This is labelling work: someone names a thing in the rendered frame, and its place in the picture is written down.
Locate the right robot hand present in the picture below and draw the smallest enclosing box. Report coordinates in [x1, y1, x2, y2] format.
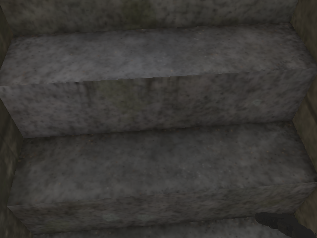
[255, 212, 317, 238]

